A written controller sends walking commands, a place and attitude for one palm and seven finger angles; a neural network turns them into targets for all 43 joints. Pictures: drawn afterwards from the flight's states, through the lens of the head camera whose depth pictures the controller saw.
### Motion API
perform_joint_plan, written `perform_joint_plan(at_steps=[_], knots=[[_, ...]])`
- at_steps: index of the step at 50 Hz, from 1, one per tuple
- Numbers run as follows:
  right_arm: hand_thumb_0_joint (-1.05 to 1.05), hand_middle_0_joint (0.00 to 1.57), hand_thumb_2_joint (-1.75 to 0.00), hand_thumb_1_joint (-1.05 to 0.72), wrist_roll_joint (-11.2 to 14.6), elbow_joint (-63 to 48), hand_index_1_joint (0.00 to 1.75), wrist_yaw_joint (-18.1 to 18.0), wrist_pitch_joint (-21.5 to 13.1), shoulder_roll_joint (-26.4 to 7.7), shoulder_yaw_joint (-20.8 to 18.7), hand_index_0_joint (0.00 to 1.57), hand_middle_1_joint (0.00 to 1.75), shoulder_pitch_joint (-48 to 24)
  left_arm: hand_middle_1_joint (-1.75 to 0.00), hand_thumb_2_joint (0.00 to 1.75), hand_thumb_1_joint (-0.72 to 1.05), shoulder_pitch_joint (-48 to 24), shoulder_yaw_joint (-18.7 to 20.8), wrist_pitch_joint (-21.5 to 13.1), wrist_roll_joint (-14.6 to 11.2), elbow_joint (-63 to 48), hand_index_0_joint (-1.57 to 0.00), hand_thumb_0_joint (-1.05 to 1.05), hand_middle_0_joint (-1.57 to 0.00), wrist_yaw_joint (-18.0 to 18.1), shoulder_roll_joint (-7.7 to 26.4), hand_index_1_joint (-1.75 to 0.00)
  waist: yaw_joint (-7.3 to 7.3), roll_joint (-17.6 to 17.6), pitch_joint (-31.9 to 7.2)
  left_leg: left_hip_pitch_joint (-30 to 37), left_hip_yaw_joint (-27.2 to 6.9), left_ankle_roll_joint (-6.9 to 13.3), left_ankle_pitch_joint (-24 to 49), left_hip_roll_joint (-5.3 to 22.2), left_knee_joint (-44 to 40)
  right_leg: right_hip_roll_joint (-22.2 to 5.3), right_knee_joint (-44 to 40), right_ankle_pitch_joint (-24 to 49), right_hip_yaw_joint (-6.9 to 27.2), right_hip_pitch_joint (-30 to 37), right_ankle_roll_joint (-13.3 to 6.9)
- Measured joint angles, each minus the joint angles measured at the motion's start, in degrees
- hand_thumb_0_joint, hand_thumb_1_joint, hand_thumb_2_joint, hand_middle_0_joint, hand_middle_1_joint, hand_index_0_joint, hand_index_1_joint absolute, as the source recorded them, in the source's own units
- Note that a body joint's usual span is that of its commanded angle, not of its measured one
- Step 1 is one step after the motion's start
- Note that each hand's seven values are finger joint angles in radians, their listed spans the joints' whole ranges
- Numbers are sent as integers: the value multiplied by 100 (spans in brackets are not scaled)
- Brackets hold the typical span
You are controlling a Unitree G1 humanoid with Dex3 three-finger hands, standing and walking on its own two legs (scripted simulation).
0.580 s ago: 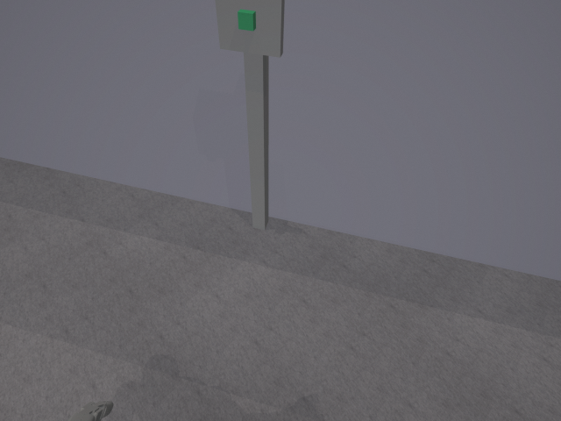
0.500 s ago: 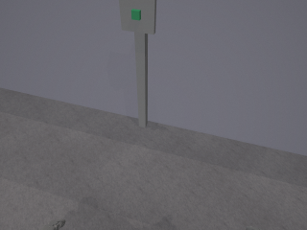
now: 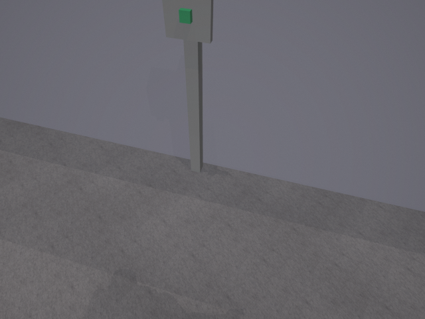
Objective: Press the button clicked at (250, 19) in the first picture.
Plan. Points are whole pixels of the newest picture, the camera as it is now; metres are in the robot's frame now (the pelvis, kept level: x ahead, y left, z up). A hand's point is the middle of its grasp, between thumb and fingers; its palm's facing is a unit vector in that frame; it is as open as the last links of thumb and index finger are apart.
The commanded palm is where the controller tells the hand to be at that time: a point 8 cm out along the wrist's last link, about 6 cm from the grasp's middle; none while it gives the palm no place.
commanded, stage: stand and wait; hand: left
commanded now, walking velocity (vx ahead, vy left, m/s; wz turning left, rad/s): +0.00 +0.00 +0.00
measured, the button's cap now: (186, 15) +1.04 +0.16 +0.14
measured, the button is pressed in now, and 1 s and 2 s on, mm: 0 0 0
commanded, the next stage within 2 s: look at it before walking up in 0.24 s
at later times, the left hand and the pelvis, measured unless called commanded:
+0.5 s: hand out of the picture +0.08 +0.24 -0.15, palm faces -0.03 -0.94 -0.33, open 7.4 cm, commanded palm none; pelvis +0.00 -0.01 +0.00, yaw +0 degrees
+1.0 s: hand out of the picture +0.08 +0.24 -0.15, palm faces -0.03 -0.94 -0.34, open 7.4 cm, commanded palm none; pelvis +0.01 -0.01 +0.00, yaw +0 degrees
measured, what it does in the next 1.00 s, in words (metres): stands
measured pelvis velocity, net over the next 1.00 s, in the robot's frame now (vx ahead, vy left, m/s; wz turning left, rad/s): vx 0.01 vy -0.01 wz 0.00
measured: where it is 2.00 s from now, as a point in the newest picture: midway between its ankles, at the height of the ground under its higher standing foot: outside the picture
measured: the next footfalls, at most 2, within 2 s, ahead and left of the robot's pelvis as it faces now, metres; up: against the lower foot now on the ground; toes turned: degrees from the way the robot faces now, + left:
none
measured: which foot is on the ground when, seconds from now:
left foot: down 0.00-1.00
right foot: down 0.00-1.00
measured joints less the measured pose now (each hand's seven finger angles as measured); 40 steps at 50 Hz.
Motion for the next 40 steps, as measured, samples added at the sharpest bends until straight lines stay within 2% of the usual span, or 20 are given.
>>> perform_joint_plan(at_steps=[20, 40], knots=[[0, 21, -90, -90, 7, 174, 30, 20, -32, 38, 18, 20, 30, -8, -30, 90, 90, -158, -4, -54, 3, 83, -20, 1, -20, -3, -17, -30, -33, 14, -48, 5, -11, -52, 117, 48, -150, 48, -132, 109, -11, -6, -46], [0, 21, -90, -90, 20, 176, 30, 1, -51, 27, 26, 20, 30, -124, -30, 90, 90, -159, 5, -55, 5, 130, -20, 1, -20, 5, -3, -30, 0, 8, -38, 128, -14, -55, 109, 48, -265, 46, -231, 94, -14, 111, -45]])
